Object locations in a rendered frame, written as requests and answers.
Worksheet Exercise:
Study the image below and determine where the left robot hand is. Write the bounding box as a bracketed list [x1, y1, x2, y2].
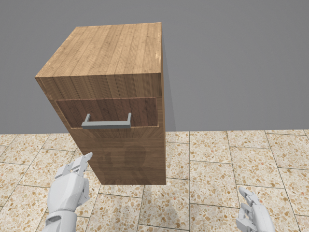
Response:
[47, 152, 93, 214]

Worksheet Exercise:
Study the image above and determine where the cabinet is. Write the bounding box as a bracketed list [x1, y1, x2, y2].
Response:
[35, 22, 166, 185]

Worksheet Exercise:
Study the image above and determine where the right robot hand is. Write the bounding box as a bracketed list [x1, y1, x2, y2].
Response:
[236, 187, 276, 232]

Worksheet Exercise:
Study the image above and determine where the robot left forearm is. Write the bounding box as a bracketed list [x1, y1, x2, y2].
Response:
[41, 210, 77, 232]

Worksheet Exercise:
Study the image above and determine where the drawer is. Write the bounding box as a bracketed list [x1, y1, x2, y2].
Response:
[56, 97, 158, 128]

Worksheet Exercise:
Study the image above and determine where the handle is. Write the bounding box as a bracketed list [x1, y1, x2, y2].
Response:
[82, 113, 131, 129]

